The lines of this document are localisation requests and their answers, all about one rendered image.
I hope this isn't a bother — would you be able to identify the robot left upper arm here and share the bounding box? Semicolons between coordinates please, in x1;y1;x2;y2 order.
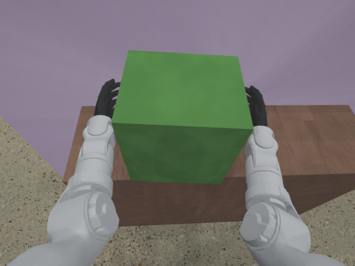
6;191;119;266

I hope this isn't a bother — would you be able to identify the left robot hand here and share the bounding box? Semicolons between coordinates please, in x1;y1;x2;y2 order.
94;79;121;119

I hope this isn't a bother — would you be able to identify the left robot forearm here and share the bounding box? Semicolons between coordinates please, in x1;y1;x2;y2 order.
47;115;115;240

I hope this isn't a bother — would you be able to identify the robot right upper arm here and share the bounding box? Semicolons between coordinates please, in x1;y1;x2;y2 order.
240;202;345;266

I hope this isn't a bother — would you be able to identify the right robot hand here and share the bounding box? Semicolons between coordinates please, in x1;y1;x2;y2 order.
245;85;268;127

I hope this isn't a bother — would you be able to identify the carton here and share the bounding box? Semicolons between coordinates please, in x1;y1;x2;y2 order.
111;50;254;184

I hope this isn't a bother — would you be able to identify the right robot forearm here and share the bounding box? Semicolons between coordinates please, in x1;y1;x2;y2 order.
244;126;302;221

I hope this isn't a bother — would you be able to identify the pedestal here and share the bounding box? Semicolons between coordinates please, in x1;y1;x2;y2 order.
63;105;355;227

